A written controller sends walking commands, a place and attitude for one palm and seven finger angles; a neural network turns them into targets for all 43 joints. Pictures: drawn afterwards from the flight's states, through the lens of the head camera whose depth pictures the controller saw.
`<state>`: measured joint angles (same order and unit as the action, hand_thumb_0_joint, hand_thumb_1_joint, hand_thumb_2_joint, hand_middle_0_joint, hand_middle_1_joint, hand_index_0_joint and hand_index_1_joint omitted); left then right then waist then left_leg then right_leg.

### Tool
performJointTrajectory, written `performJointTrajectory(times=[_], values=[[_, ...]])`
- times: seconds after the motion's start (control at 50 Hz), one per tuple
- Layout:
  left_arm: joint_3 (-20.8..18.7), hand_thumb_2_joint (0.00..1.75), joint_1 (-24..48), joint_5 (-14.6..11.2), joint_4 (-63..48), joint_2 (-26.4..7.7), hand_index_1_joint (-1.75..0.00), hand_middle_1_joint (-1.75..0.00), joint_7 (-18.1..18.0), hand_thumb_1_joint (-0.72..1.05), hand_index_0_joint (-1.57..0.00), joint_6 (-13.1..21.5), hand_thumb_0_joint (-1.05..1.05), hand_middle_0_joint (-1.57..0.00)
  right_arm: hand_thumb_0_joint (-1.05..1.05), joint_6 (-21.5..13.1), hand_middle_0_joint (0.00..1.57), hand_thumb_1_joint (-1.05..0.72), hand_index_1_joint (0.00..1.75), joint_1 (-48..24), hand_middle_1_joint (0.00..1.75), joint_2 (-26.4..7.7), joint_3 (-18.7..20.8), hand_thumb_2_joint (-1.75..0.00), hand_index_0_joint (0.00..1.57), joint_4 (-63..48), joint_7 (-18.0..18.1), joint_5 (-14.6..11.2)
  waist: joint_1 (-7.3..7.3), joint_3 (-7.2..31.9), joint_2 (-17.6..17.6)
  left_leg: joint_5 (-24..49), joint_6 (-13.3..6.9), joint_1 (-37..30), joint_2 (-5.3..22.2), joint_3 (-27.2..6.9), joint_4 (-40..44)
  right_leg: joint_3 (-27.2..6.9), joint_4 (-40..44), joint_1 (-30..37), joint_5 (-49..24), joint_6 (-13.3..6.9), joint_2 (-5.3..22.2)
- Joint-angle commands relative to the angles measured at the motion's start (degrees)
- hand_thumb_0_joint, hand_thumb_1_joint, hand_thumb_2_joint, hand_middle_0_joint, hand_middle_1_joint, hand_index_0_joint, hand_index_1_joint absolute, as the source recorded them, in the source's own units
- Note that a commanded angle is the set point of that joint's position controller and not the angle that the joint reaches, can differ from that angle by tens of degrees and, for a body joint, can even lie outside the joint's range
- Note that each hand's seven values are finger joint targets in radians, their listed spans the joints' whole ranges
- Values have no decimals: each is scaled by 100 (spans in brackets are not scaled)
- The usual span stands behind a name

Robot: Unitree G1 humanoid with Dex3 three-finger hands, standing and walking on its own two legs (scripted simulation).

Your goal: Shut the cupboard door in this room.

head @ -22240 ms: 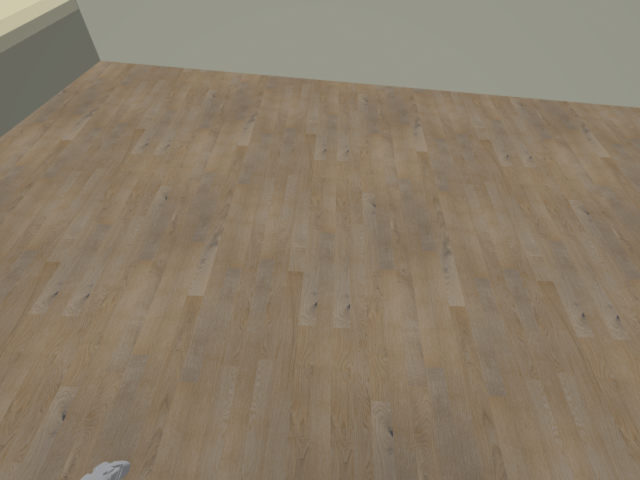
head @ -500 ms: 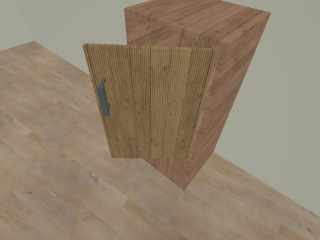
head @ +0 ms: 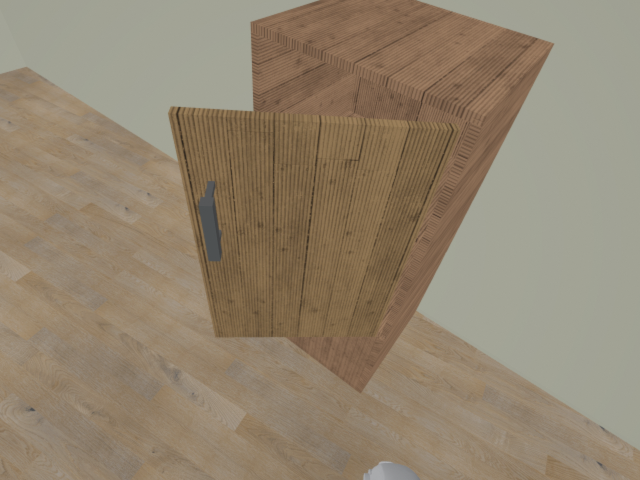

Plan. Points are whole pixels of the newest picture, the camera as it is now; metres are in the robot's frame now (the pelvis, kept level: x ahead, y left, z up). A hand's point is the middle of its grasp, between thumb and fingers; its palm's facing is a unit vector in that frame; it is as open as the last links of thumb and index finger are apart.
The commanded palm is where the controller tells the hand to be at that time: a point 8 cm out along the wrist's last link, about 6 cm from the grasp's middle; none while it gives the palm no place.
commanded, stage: come to a stop and stand still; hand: left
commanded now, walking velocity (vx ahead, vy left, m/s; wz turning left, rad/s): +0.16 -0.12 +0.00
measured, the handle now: (212, 222) +0.48 +0.18 +0.03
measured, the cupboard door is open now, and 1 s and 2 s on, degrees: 40 40 40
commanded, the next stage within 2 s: look again from close up in 1.86 s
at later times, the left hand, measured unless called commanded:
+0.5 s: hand (225, 476) +0.18 +0.13 -0.19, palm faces +0.06 -0.98 -0.18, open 7.3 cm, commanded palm none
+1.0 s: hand out of the picture +0.02 +0.25 -0.18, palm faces +0.08 -0.97 -0.25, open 7.4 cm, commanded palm none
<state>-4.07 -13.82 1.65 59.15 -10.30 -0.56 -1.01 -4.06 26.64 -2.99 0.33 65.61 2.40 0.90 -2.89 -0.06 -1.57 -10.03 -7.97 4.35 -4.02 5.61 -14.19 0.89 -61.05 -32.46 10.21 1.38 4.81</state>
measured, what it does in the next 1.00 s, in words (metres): steps on the spot: right foot, then left foot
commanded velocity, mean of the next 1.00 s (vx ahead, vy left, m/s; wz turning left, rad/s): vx -0.01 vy -0.04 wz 0.00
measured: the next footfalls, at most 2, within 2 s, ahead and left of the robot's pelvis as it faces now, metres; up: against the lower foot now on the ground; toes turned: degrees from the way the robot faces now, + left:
right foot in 0.40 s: +0.20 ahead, -0.15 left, +0.00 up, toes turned -5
left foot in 0.72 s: +0.08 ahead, +0.08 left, +0.00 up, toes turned +7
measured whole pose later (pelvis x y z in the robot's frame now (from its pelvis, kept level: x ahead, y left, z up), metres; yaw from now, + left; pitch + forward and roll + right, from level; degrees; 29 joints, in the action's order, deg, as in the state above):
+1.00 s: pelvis +0.01 +0.04 -0.02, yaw +0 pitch -3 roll -1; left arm -3.0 -23.6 2.0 51.3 -12.7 0.3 -3.5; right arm 1.5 14.1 -12.2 1.5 50.3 0.5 2.2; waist 1.1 1.8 0.9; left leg -14.7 -4.2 14.7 -0.9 5.1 -31.8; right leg 2.7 -39.0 -16.5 23.1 -2.2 -1.9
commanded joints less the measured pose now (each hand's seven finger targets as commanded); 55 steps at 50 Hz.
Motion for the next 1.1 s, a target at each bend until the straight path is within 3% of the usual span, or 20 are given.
performJointTrajectory(times=[0.0, 0.12, 0.26, 0.32, 0.34, 0.36, 0.38, 0.4, 0.5, 0.6, 0.62, 0.64, 0.68, 0.72, 0.74, 0.8, 0.92, 0.98, 1.04, 1.08], values=[[21, 90, 108, -13, -319, -9, -30, -30, 10, 90, -20, 53, 0, -20, 0, -38, 20, -90, 30, 992, 30, -765, 125, -90, 20, 146, 106, 29, -12, -537, 572, 2155, 301, -806, 1842, -1380, 234, -44, -436, -1329, -23, 34, -16], [84, 90, 559, -37, -408, 91, -30, -30, 15, 90, -20, 43, 0, -20, 0, -21, 20, -90, 30, 1231, 30, -691, 66, -90, 20, 256, 142, 50, -65, -662, 698, 3290, 156, -915, 1833, -1236, -44, 90, -461, -1546, 56, 4, -24], [186, 90, 652, -84, -469, 136, -30, -30, -137, 90, -20, 30, 0, -20, 0, 180, 20, -90, 30, 767, 30, -756, 143, -90, 20, 118, 138, 33, 27, -573, 1076, 4919, 282, -280, 1491, -711, -750, 500, 1889, 530, 117, -160, -313], [97, 90, 32, -65, -457, -40, -30, -30, -214, 90, -20, 83, 0, -20, 0, 269, 20, -90, 30, 551, 30, -922, 298, -90, 20, -53, 135, -32, 342, -402, 863, 5079, 347, -232, 1516, -794, -1484, 499, 2848, 1417, -339, -246, -353], [60, 90, -248, -51, -413, -191, -30, -30, -236, 90, -20, 112, 0, -20, 0, 299, 20, -90, 30, 508, 30, -912, 341, -90, 20, -118, 120, -57, 459, -328, 710, 4822, 490, -68, 1401, -839, -1933, 448, 3326, 1862, -965, -298, -276], [-3, 90, -587, -31, -340, -430, -30, -30, -278, 90, -20, 182, 0, -20, 0, 330, 20, -90, 30, 623, 30, -807, 368, -90, 20, -180, 115, -81, 500, 5, 118, 3499, 669, 577, 1071, -724, -2942, -164, 3322, 2715, -3321, -567, 436], [-90, 90, -931, -35, -233, -691, -30, -30, -304, 90, -20, 252, 0, -20, 0, 347, 20, -90, 30, 701, 30, -661, 419, -90, 20, -284, 74, -101, 488, 525, -588, -733, 890, 1642, 252, -302, -4318, -1407, 3060, 3622, -6434, -1340, 1762], [-104, 90, -959, -64, -269, -773, -30, -30, -302, 90, -20, 273, 0, -20, 0, 397, 20, -90, 30, 486, 30, -721, 466, -90, 20, -422, 79, -100, 452, 777, -421, -2757, 869, 1829, 43, -618, -5184, -1535, 3303, 3387, -6891, -1825, 2372], [-92, 90, 252, -17, -696, -532, -30, -30, -355, 90, -20, 131, 0, -20, 0, 763, 20, -90, 30, -261, 30, -648, 485, -90, 20, -655, -56, 17, 136, 252, -600, -1867, 1018, 1821, 488, -796, -5708, -829, 3986, 1401, -2881, -1442, 1508], [-153, 90, 297, 84, -884, -899, -30, -30, -252, 90, -20, -2, 0, -20, 0, 703, 20, -90, 30, -611, 30, -776, 446, -90, 20, -872, -186, 31, 276, 146, -1004, -1656, 973, 1365, 430, -351, -4037, -864, 4354, 1062, 303, -1069, 1036], [-113, 90, 185, 108, -955, -1382, -30, -30, -451, 90, -20, 85, 0, -20, 0, 510, 20, -90, 30, -435, 30, -1314, 502, -90, 20, -1328, -225, -39, 32, 1436, -542, -2144, 1093, 1502, 195, 52, -3686, -1574, 3827, 2816, -2080, -1064, 1358], [-87, 90, 354, 63, -1085, -1386, -30, -30, -432, 90, -20, 67, 0, -20, 0, 467, 20, -90, 30, -689, 30, -1156, 402, -90, 20, -1439, -204, -85, 81, 1269, -388, -1868, 1068, 1224, 394, 12, -2887, -1423, 3575, 2753, -1937, -1199, 1472], [60, 90, 239, -5, -1072, -971, -30, -30, -352, 90, -20, -51, 0, -20, 0, 416, 20, -90, 30, -786, 30, -1261, 354, -90, 20, -1594, -190, -3, 75, 466, -68, -1010, 859, 557, 387, -160, -1015, -407, 3027, 1390, 1220, -520, 471], [114, 90, -104, -91, -1093, -521, -30, -30, -207, 90, -20, -174, 0, -20, 0, 471, 20, -90, 30, -1311, 30, -2012, 459, -90, 20, -1954, -165, 172, 234, -602, 1062, -2736, 136, 2323, 1841, -1880, 249, 328, 1960, 1149, 1385, -44, -456], [103, 90, -63, 39, -1106, -525, -30, -30, -182, 90, -20, -288, 0, -20, 0, 475, 20, -90, 30, -1624, 30, -2036, 463, -90, 20, -2023, -171, 185, 244, -960, 1611, -3386, -29, 2813, 1980, -2464, 567, 124, 1098, 1007, 1467, -127, -569], [41, 90, -434, 56, -1191, -602, -30, -30, -35, 90, -20, -192, 0, -20, 0, 481, 20, -90, 30, -1864, 30, -2032, 420, -90, 20, -2050, -178, 159, 435, -1190, 594, -2925, -144, 2659, 1881, -2055, 304, -145, 216, 609, 1263, -209, -544], [26, 90, -873, 49, -1305, -618, -30, -30, 88, 90, -20, -125, 0, -20, 0, 433, 20, -90, 30, -1324, 30, -2157, 475, -90, 20, -1913, -72, 160, 251, -568, 549, -2495, -233, 1476, 2085, -2202, 154, -22, 2173, 1063, 1477, -353, -537], [43, 90, -1281, 46, -1176, -518, -30, -30, 73, 90, -20, -77, 0, -20, 0, 464, 20, -90, 30, -1230, 30, -2024, 421, -90, 20, -1838, -62, 108, 329, -343, 447, -2369, 38, 1602, 1736, -1857, -208, -9, 3561, 1934, 945, -458, -657], [42, 90, -1440, 58, -1057, -776, -30, -30, -22, 90, -20, 65, 0, -20, 0, 444, 20, -90, 30, -1254, 30, -1393, 248, -90, 20, -1831, -88, 29, 355, -289, -925, -1950, 584, 2355, 483, -424, -1917, -1909, 4844, 2304, 2375, -1151, 434], [33, 90, -1072, 0, -1092, -823, -30, -30, -134, 90, -20, 170, 0, -20, 0, 434, 20, -90, 30, -1202, 30, -1426, 259, -90, 20, -1675, -140, 5, 271, -488, -713, -1646, 632, 2296, 355, -471, -3515, -2553, 5305, 1828, 2272, -1625, 986]])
